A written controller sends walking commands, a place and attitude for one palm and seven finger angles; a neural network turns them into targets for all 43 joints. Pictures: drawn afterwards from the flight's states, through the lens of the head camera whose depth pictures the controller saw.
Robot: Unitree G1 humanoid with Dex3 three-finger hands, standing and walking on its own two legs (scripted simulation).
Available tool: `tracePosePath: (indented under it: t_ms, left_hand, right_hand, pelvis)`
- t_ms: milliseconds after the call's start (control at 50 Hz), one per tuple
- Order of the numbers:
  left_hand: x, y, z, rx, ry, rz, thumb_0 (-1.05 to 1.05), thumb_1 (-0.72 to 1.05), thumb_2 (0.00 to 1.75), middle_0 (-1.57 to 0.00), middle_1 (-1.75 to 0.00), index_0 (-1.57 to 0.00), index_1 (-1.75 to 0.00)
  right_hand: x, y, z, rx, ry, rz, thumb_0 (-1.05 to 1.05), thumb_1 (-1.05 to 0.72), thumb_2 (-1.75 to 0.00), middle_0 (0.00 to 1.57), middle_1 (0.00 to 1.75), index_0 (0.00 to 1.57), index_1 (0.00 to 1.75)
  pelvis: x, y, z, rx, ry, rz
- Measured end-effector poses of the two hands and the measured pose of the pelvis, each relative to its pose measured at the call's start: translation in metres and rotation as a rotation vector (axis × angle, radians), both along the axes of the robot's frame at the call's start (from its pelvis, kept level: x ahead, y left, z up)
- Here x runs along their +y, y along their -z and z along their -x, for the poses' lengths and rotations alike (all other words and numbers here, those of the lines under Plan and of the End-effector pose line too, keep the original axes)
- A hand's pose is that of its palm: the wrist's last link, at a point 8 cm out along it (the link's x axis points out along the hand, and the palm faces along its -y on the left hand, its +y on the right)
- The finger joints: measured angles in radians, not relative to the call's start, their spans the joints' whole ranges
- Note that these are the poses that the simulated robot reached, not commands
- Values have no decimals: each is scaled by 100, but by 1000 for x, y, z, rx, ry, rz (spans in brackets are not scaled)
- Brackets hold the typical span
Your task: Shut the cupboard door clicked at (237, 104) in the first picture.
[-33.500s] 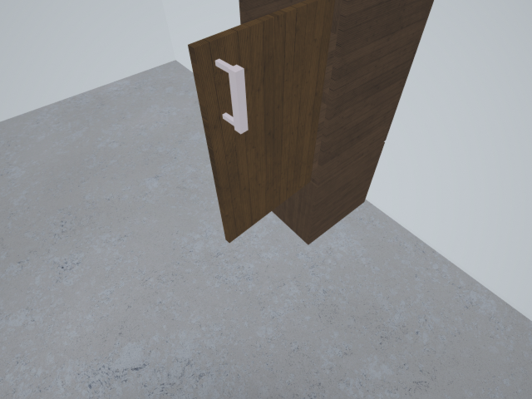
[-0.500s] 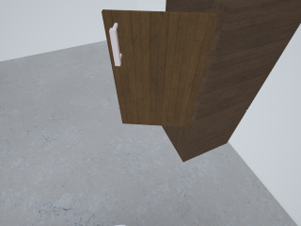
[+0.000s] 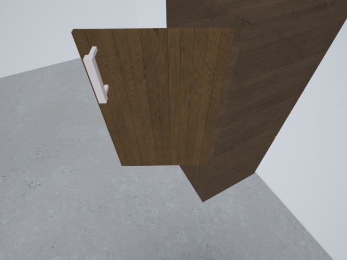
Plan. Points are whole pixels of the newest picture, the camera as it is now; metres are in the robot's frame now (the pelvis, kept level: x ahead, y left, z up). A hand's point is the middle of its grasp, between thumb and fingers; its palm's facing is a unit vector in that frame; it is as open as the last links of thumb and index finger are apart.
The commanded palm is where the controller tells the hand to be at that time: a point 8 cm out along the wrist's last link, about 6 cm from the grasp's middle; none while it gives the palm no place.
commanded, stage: come to a stop and stand still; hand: left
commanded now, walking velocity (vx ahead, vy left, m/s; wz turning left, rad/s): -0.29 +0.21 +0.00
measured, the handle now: (98, 76) +0.51 +0.20 +0.16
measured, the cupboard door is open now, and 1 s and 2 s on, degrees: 62 62 62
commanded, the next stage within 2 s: look again from close up in 1.78 s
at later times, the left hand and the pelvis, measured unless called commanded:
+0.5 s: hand out of the picture +0.08 +0.24 -0.18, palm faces +0.08 -0.97 -0.21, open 7.3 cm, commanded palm none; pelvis +0.03 +0.04 +0.01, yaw +1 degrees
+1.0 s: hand out of the picture +0.02 +0.15 -0.17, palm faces +0.01 -0.98 -0.17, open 7.3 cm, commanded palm none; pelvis +0.02 -0.01 +0.01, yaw +1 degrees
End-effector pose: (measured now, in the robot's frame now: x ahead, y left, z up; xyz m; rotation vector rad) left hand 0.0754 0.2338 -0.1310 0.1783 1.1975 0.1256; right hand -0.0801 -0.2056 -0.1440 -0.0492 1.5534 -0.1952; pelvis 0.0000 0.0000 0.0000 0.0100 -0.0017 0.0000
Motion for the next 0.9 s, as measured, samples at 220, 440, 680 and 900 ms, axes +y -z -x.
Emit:
tracePosePath:
  t_ms: [220,440,680,900]
  left_hand:
    - [-8,-5,-26,32,-60,-11,-1,94,90,-21,-30,-20,-30]
    - [47,21,-3,109,-99,-2,0,91,90,-20,-30,-20,-30]
    - [51,6,40,202,-77,7,0,91,90,-20,-30,-20,-30]
    - [-5,2,58,189,-52,8,0,91,90,-20,-30,-20,-30]
  right_hand:
    - [-22,-9,-125,-134,-70,53,0,-91,-90,20,30,19,30]
    - [0,-27,-207,-351,-182,155,0,-91,-90,20,30,19,30]
    - [11,-34,-171,-317,-145,125,0,-91,-90,20,30,20,30]
    - [-28,-7,-82,-135,-46,68,0,-91,-90,20,30,20,30]
  pelvis:
    - [-1,-12,-34,8,-22,3]
    - [36,0,-38,-10,-19,41]
    - [35,-14,-21,22,-4,59]
    - [2,-9,-12,5,-12,16]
